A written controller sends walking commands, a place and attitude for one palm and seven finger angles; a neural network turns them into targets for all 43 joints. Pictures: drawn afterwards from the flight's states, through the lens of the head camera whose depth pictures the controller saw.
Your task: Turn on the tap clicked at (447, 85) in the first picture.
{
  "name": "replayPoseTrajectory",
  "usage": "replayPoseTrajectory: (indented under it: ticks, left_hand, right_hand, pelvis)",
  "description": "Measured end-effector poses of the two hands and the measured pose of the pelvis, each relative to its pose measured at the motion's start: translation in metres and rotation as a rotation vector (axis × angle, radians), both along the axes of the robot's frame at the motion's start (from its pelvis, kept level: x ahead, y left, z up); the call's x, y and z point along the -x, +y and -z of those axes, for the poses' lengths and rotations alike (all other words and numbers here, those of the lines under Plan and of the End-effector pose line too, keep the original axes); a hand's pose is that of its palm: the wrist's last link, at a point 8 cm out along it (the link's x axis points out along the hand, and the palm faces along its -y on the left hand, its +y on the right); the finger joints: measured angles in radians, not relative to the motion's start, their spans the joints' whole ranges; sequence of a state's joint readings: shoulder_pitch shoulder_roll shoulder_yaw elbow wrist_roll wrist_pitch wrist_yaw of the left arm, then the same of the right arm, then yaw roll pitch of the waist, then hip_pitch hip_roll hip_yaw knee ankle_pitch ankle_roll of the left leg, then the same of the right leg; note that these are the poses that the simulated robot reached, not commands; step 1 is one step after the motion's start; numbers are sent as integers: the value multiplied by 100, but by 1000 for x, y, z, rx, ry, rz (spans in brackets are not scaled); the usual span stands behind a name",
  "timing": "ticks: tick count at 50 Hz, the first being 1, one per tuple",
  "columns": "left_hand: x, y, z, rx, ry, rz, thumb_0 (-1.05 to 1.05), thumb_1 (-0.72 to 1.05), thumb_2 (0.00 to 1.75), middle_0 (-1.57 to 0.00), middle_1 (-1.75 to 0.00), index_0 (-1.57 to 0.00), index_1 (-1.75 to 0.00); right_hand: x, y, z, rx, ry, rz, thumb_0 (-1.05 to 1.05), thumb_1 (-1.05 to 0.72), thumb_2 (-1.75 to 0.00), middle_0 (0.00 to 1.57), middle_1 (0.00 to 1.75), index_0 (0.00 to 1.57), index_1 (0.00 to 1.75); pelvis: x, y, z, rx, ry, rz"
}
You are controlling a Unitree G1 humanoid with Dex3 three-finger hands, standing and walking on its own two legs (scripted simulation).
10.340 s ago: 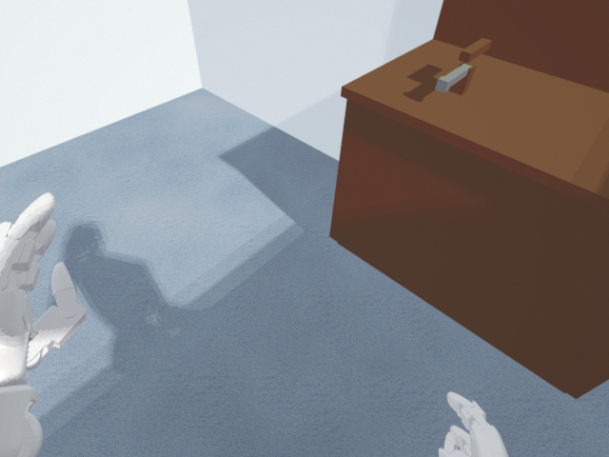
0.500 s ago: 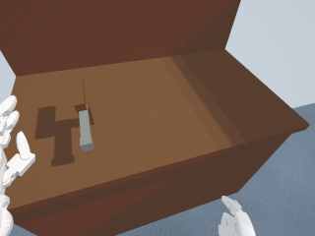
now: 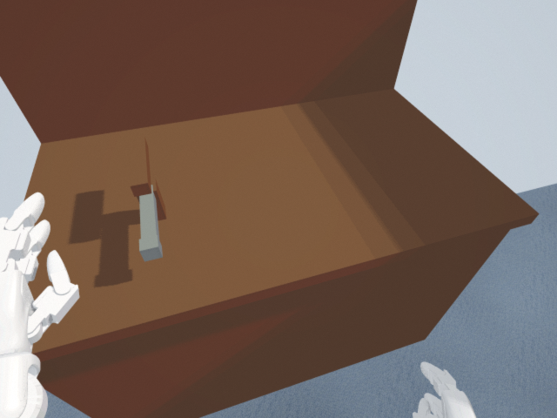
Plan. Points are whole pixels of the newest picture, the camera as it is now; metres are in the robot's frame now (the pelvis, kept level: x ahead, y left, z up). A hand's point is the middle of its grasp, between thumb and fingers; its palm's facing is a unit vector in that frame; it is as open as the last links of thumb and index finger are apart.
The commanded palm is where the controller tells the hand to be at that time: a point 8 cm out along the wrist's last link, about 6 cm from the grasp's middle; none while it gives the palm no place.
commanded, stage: come to a stop and stand still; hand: left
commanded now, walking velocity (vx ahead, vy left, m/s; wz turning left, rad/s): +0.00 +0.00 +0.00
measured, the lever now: (151, 248) +0.34 +0.24 +0.05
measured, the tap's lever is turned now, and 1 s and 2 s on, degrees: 0 0 0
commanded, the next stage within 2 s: look again from close up in 0.14 s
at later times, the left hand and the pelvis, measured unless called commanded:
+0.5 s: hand (84, 274) +0.23 +0.25 +0.15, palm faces +0.28 -0.86 -0.42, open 7.4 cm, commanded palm +0.17 +0.30 +0.17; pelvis +0.00 +0.03 -0.01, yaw -2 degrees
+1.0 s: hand (61, 259) +0.25 +0.28 +0.15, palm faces +0.32 -0.86 -0.41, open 7.4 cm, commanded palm +0.18 +0.32 +0.17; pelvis +0.01 +0.04 -0.01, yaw -1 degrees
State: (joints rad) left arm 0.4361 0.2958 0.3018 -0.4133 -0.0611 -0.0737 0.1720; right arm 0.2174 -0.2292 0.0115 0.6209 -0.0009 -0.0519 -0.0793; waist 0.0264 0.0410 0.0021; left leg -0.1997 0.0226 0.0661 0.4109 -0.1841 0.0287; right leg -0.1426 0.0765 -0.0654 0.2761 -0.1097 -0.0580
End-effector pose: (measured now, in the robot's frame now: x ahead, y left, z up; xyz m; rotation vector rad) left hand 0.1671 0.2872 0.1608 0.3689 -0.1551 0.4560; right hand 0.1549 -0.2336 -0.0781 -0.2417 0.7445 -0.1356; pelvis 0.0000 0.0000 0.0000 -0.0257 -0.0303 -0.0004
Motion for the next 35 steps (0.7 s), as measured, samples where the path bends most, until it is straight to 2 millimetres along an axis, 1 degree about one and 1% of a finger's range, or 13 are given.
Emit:
replayPoseTrajectory:
  ticks: [7,12,13,15,17,18,19,21,24,26,29,32,35]
  left_hand:
    - [-10,-13,-10,-26,-40,68,2,89,90,-21,-30,-20,-30]
    - [-9,-9,-17,-77,-28,90,2,89,90,-21,-30,-21,-30]
    - [-12,-4,-23,-147,-27,96,2,89,90,-21,-30,-21,-30]
    - [-24,19,-46,-277,-105,78,2,88,90,-22,-30,-21,-30]
    - [-33,41,-64,-309,-179,23,2,88,90,-22,-30,-21,-30]
    - [-36,47,-67,-300,-196,5,2,88,90,-21,-30,-21,-30]
    - [-37,48,-66,-281,-197,3,2,89,90,-21,-30,-21,-30]
    - [-37,39,-53,-235,-149,43,2,90,90,-20,-30,-20,-30]
    - [-31,11,-17,-147,-25,162,2,90,90,-20,-30,-20,-30]
    - [-27,1,7,-89,49,220,2,90,90,-20,-30,-20,-30]
    - [-26,9,29,-48,95,227,2,89,90,-21,-30,-21,-30]
    - [-31,31,26,-60,49,167,2,88,90,-22,-30,-22,-30]
    - [-37,51,5,-100,-55,111,2,88,90,-22,-30,-22,-30]
  right_hand:
    - [4,-4,-3,2,-2,17,1,-91,-90,20,30,21,30]
    - [3,-1,-3,-11,-5,29,1,-91,-90,20,30,21,30]
    - [3,0,-3,-5,-6,14,1,-91,-90,20,30,21,30]
    - [3,4,3,-3,17,-32,1,-91,-90,20,30,20,30]
    - [3,8,8,-13,39,-62,1,-91,-90,20,30,21,30]
    - [3,9,10,-27,37,-60,1,-91,-90,20,30,21,30]
    - [3,10,11,-46,28,-49,1,-91,-90,20,30,21,30]
    - [5,14,11,-81,2,-21,1,-91,-90,20,30,21,30]
    - [7,21,9,-98,-23,14,1,-91,-90,20,30,21,30]
    - [8,27,7,-86,-22,25,1,-91,-90,20,30,21,30]
    - [7,36,1,-47,-6,6,1,-91,-90,20,30,21,30]
    - [0,44,-3,-14,3,-34,1,-91,-90,20,30,21,30]
    - [-13,53,-7,-1,-13,-77,1,-91,-90,20,30,21,30]
  pelvis:
    - [3,-2,0,-1,-4,-3]
    - [1,1,-1,-2,3,-2]
    - [2,1,0,3,6,-8]
    - [10,-1,3,1,13,-19]
    - [15,0,6,-5,14,-11]
    - [15,2,6,-6,17,-2]
    - [14,5,6,-8,19,10]
    - [10,13,6,-8,19,28]
    - [1,24,6,-7,14,42]
    - [-4,27,6,-8,13,40]
    - [-7,29,7,-10,10,29]
    - [-8,32,8,-7,8,15]
    - [-10,37,8,-2,4,6]
